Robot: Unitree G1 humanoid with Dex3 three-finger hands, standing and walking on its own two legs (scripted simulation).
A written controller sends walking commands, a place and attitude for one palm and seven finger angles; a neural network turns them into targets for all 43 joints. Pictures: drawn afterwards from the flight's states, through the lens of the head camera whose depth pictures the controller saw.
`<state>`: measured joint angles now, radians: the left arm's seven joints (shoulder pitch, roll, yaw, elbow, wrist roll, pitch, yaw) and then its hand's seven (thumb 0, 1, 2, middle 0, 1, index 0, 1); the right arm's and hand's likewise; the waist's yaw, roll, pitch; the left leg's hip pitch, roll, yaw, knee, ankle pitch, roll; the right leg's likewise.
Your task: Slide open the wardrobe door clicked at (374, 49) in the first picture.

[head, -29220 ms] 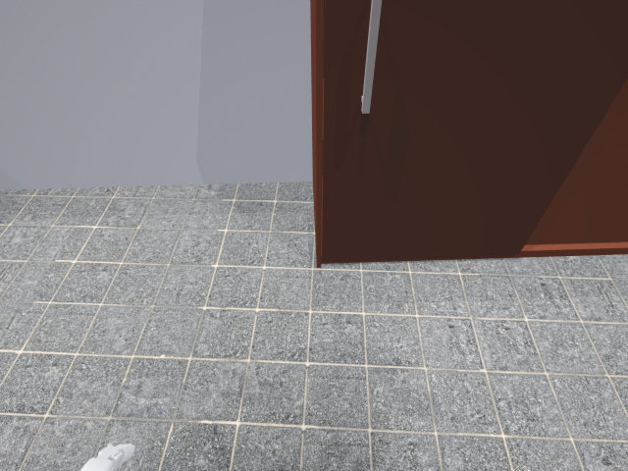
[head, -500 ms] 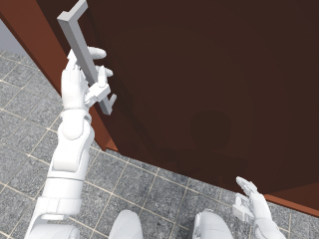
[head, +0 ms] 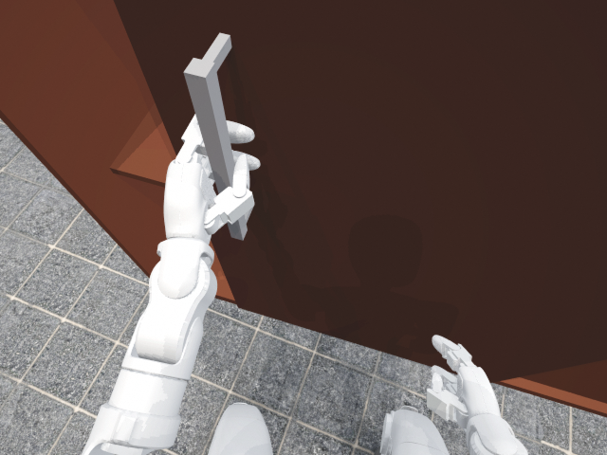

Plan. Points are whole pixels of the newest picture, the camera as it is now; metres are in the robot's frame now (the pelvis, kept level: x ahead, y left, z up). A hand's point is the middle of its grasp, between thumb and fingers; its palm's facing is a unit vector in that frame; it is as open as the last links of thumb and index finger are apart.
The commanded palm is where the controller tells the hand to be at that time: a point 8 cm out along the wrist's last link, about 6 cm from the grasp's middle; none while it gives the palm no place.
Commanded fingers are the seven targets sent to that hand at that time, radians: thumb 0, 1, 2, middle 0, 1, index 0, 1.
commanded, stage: step sideways, sliding the door along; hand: left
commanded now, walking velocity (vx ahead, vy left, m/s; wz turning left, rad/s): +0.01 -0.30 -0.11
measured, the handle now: (232, 162) +0.40 +0.19 +0.10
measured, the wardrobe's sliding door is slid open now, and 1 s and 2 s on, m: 0.28 0.59 0.59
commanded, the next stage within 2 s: stop walking and hold the door there in 1.54 s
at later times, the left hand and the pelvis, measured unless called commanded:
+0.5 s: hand (400, 243) +0.33 -0.02 +0.11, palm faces -0.04 -0.99 -0.13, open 5.8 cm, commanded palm +0.31 +0.02 +0.10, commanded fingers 0.00 0.90 0.90 -0.45 -1.40 -0.45 -1.40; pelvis -0.04 -0.11 +0.00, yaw -5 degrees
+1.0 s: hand (519, 274) +0.32 -0.14 +0.12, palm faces -0.07 -0.99 -0.08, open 5.7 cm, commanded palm +0.31 -0.09 +0.10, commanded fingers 0.00 0.90 0.90 -0.45 -1.40 -0.45 -1.40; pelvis -0.08 -0.22 +0.00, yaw -6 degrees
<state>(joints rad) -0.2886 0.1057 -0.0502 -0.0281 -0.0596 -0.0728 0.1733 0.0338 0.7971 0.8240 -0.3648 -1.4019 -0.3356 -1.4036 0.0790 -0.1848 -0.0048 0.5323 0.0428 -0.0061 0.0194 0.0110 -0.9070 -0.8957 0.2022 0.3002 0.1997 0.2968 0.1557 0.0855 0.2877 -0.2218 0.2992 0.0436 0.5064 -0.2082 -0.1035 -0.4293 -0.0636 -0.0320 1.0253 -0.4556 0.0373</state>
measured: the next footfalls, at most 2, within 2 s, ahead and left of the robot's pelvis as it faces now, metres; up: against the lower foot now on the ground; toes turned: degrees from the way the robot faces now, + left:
right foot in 0.12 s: +0.07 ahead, -0.24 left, +0.00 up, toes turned -5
left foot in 0.28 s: +0.05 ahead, +0.05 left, +0.00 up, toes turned +5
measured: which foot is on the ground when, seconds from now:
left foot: down 0.00-0.12, up 0.14-0.26, down 0.28-0.62, up 0.64-0.84, down 0.86-1.00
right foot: up 0.00-0.10, down 0.12-0.28, up 0.30-0.60, down 0.62-0.86, up 0.88-1.00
